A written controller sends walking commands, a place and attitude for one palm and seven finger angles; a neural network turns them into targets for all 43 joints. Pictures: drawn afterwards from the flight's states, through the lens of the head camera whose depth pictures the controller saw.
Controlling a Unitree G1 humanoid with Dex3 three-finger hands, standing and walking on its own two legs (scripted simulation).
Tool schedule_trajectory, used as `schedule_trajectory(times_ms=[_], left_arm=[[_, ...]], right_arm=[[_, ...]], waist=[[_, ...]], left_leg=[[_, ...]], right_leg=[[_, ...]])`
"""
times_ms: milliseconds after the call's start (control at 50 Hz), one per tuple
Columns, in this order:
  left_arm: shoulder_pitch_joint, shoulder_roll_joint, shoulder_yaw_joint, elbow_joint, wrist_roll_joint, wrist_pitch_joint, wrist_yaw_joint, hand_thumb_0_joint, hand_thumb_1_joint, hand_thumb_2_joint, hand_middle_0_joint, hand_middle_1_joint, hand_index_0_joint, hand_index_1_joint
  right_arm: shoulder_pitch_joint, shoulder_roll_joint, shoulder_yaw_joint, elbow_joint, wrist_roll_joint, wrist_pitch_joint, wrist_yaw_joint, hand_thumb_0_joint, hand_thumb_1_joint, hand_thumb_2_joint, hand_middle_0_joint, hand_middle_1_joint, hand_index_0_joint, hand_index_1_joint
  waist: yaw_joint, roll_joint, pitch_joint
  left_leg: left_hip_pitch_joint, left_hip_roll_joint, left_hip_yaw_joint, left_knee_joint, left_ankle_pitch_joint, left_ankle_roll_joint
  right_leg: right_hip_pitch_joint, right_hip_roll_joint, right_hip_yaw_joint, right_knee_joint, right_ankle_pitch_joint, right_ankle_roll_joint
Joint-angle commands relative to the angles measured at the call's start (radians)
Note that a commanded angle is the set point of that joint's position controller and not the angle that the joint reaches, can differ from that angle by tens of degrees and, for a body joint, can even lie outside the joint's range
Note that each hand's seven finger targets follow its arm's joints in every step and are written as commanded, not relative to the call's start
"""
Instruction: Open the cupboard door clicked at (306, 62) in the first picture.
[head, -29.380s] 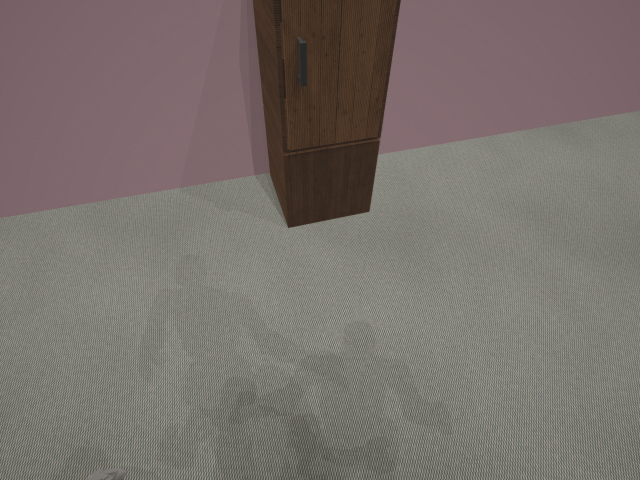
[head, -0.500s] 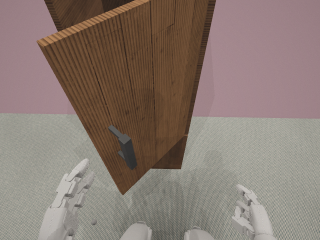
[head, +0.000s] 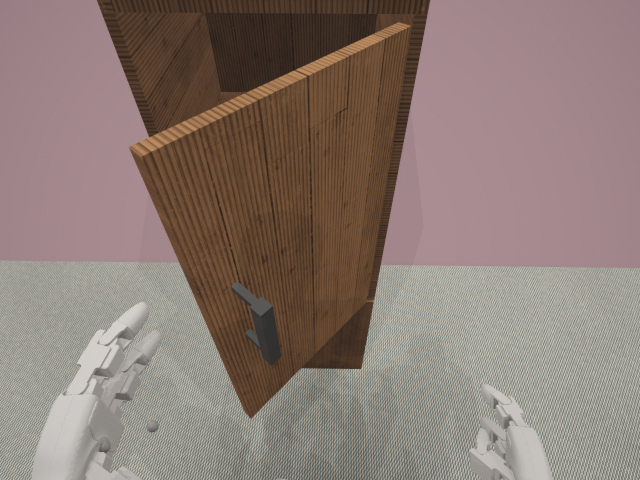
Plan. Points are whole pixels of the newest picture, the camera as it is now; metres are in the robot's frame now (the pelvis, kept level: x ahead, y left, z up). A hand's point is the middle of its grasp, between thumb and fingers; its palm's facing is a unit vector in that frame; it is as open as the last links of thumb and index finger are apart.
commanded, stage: draw the hand back to the body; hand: left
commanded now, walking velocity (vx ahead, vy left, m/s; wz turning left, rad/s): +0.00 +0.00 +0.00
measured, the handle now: (256, 324) +0.30 +0.11 +0.04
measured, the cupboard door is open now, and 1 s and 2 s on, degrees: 48 48 48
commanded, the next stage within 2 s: step back with the hand held close in 1.14 s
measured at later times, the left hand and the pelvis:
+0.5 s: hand (58, 343) +0.20 +0.25 +0.17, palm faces +0.33 -0.86 -0.39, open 12.2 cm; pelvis +0.03 +0.02 +0.05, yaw +0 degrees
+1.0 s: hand (18, 291) +0.22 +0.27 +0.22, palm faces +0.43 -0.81 -0.39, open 7.6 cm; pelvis +0.03 +0.01 +0.07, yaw -1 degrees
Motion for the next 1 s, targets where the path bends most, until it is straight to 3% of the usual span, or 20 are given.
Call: schedule_trajectory(times_ms=[0,40,60,80,100,120,160,200,280,300,320,380,420,480,520,740,780,820,940,980], left_arm=[[-0.021,0.109,0.091,-0.236,-0.022,-0.047,-0.010,0.000,-0.395,0.345,-0.154,-0.300,-0.154,-0.300],[-0.032,0.113,0.099,-0.248,-0.028,-0.027,-0.014,0.000,-0.325,0.375,-0.156,-0.300,-0.156,-0.300],[-0.018,0.319,0.165,-0.281,0.140,0.054,0.118,0.000,-0.290,0.390,-0.158,-0.300,-0.158,-0.300],[0.004,0.224,0.123,-0.299,0.152,0.102,0.172,0.000,-0.255,0.405,-0.159,-0.300,-0.159,-0.300],[-0.015,0.216,0.116,-0.309,0.173,0.136,0.204,0.000,-0.220,0.420,-0.160,-0.300,-0.160,-0.300],[-0.005,0.190,0.089,-0.287,0.187,0.159,0.223,0.000,-0.185,0.435,-0.161,-0.300,-0.161,-0.300],[-0.042,0.194,0.087,-0.286,0.200,0.180,0.247,0.000,-0.115,0.465,-0.164,-0.300,-0.164,-0.300],[-0.069,0.217,0.109,-0.285,0.206,0.187,0.263,0.000,-0.045,0.495,-0.166,-0.300,-0.166,-0.300],[-0.118,0.226,0.128,-0.281,0.217,0.185,0.278,0.000,0.095,0.555,-0.171,-0.300,-0.171,-0.300],[-0.129,0.239,0.143,-0.273,0.217,0.187,0.280,0.000,0.130,0.570,-0.173,-0.300,-0.173,-0.300],[-0.135,0.233,0.144,-0.267,0.218,0.186,0.279,0.000,0.165,0.585,-0.174,-0.300,-0.174,-0.300],[-0.173,0.247,0.176,-0.266,0.218,0.184,0.280,0.000,0.270,0.630,-0.178,-0.300,-0.178,-0.300],[-0.188,0.265,0.207,-0.264,0.215,0.178,0.280,0.000,0.340,0.660,-0.180,-0.300,-0.180,-0.300],[-0.212,0.265,0.229,-0.270,0.214,0.172,0.277,0.000,0.445,0.705,-0.184,-0.300,-0.184,-0.300],[-0.232,0.271,0.243,-0.266,0.212,0.170,0.275,0.000,0.515,0.735,-0.186,-0.300,-0.186,-0.300],[-0.379,0.332,0.364,-0.230,0.195,0.152,0.275,0.000,0.900,0.900,-0.200,-0.300,-0.200,-0.300],[-0.345,0.287,0.330,-0.192,0.193,0.156,0.266,0.000,0.900,0.900,-0.200,-0.300,-0.200,-0.300],[-0.327,0.271,0.312,-0.167,0.190,0.159,0.260,0.000,0.900,0.900,-0.200,-0.300,-0.200,-0.300],[-0.353,0.330,0.356,-0.226,0.194,0.145,0.265,0.000,0.900,0.900,-0.200,-0.300,-0.200,-0.300],[-0.358,0.327,0.354,-0.223,0.193,0.145,0.266,0.000,0.900,0.900,-0.200,-0.300,-0.200,-0.300]], right_arm=[[-0.106,-0.102,-0.039,-0.162,0.007,-0.083,-0.011,0.000,-0.900,-0.900,0.200,0.300,0.200,0.300],[-0.105,-0.099,-0.034,-0.155,0.009,-0.095,-0.010,0.000,-0.900,-0.900,0.200,0.300,0.200,0.300],[-0.095,-0.102,-0.045,-0.154,-0.007,-0.066,-0.042,0.000,-0.900,-0.900,0.200,0.300,0.200,0.300],[-0.099,-0.075,-0.030,-0.160,-0.013,-0.057,-0.052,0.000,-0.900,-0.900,0.200,0.300,0.200,0.300],[-0.097,-0.079,-0.025,-0.148,-0.014,-0.050,-0.053,0.000,-0.900,-0.900,0.200,0.300,0.200,0.300],[-0.098,-0.072,-0.017,-0.134,-0.016,-0.044,-0.053,0.000,-0.900,-0.900,0.200,0.300,0.200,0.300],[-0.112,-0.081,-0.012,-0.125,-0.016,-0.036,-0.050,0.000,-0.900,-0.900,0.200,0.300,0.200,0.300],[-0.131,-0.085,-0.006,-0.111,-0.021,-0.042,-0.052,0.000,-0.900,-0.900,0.200,0.300,0.200,0.300],[-0.143,-0.090,0.004,-0.077,-0.027,-0.060,-0.046,0.000,-0.900,-0.900,0.200,0.300,0.200,0.300],[-0.152,-0.095,0.003,-0.068,-0.029,-0.064,-0.045,0.000,-0.900,-0.900,0.200,0.300,0.200,0.300],[-0.160,-0.093,0.004,-0.061,-0.030,-0.068,-0.044,0.000,-0.900,-0.900,0.200,0.300,0.200,0.300],[-0.165,-0.095,0.007,-0.037,-0.034,-0.076,-0.037,0.000,-0.900,-0.900,0.200,0.300,0.200,0.300],[-0.181,-0.094,0.005,-0.023,-0.037,-0.081,-0.035,0.000,-0.900,-0.900,0.200,0.300,0.200,0.300],[-0.183,-0.096,0.004,-0.001,-0.041,-0.085,-0.023,0.000,-0.900,-0.900,0.200,0.300,0.200,0.300],[-0.191,-0.099,0.001,0.008,-0.044,-0.087,-0.017,0.000,-0.900,-0.900,0.200,0.300,0.200,0.300],[-0.218,-0.106,-0.013,0.050,-0.048,-0.063,-0.007,0.000,-0.900,-0.900,0.200,0.300,0.200,0.300],[-0.217,-0.106,-0.016,0.052,-0.049,-0.058,-0.003,0.000,-0.900,-0.900,0.200,0.300,0.200,0.300],[-0.221,-0.111,-0.022,0.053,-0.048,-0.050,0.001,0.000,-0.900,-0.900,0.200,0.300,0.200,0.300],[-0.231,-0.109,-0.024,0.051,-0.052,-0.052,-0.007,0.000,-0.900,-0.900,0.200,0.300,0.200,0.300],[-0.235,-0.104,-0.022,0.054,-0.051,-0.054,-0.009,0.000,-0.900,-0.900,0.200,0.300,0.200,0.300]], waist=[[-0.001,-0.002,-0.048],[0.000,-0.005,-0.047],[0.050,-0.007,-0.083],[0.025,0.001,-0.047],[0.028,0.047,-0.037],[0.019,0.046,0.011],[0.013,-0.011,0.036],[0.016,-0.044,0.040],[0.019,0.020,0.062],[0.022,-0.023,0.063],[0.022,-0.025,0.075],[0.027,0.012,0.087],[0.034,-0.002,0.087],[0.038,0.043,0.079],[0.039,0.023,0.089],[0.044,0.026,0.107],[0.042,0.024,0.116],[0.041,-0.016,0.130],[0.049,0.011,0.084],[0.047,0.009,0.103]], left_leg=[[0.066,-0.007,-0.021,-0.205,0.216,0.004],[0.093,-0.006,-0.025,-0.226,0.233,0.003],[0.118,0.016,-0.006,-0.278,0.254,0.005],[0.141,0.005,-0.002,-0.293,0.275,0.005],[0.173,0.007,-0.003,-0.312,0.306,0.004],[0.191,0.014,-0.006,-0.325,0.327,0.004],[0.233,0.022,-0.017,-0.363,0.333,0.007],[0.270,0.023,-0.019,-0.398,0.337,0.010],[0.351,0.024,-0.026,-0.477,0.372,0.004],[0.360,0.026,-0.029,-0.490,0.380,0.003],[0.379,0.027,-0.026,-0.506,0.392,0.003],[0.423,0.028,-0.027,-0.549,0.430,-0.005],[0.448,0.028,-0.023,-0.570,0.467,-0.007],[0.495,0.033,-0.026,-0.599,0.558,-0.021],[0.512,0.038,-0.026,-0.615,0.601,-0.025],[0.565,0.034,-0.007,-0.678,0.580,-0.021],[0.576,0.033,-0.001,-0.679,0.587,-0.017],[0.573,0.036,0.001,-0.685,0.576,-0.013],[0.581,0.023,0.008,-0.689,0.546,-0.004],[0.582,0.021,0.013,-0.688,0.536,-0.003]], right_leg=[[0.138,-0.005,0.070,-0.207,0.144,0.019],[0.157,-0.004,0.059,-0.214,0.173,0.019],[0.219,-0.044,0.129,-0.268,0.194,0.005],[0.231,-0.050,0.120,-0.293,0.213,0.010],[0.251,-0.050,0.103,-0.304,0.235,0.007],[0.245,-0.048,0.086,-0.308,0.245,0.011],[0.263,-0.041,0.072,-0.339,0.239,0.016],[0.309,-0.041,0.068,-0.376,0.243,0.017],[0.372,-0.042,0.063,-0.424,0.264,0.015],[0.396,-0.039,0.061,-0.437,0.273,0.015],[0.404,-0.039,0.062,-0.449,0.284,0.017],[0.450,-0.038,0.060,-0.480,0.310,0.015],[0.487,-0.040,0.061,-0.499,0.341,0.014],[0.526,-0.038,0.060,-0.519,0.381,0.013],[0.544,-0.038,0.058,-0.534,0.407,0.013],[0.599,-0.034,0.068,-0.601,0.429,0.011],[0.593,-0.035,0.069,-0.606,0.438,0.015],[0.593,-0.035,0.068,-0.616,0.436,0.018],[0.624,-0.036,0.080,-0.627,0.445,0.017],[0.613,-0.035,0.080,-0.636,0.441,0.018]])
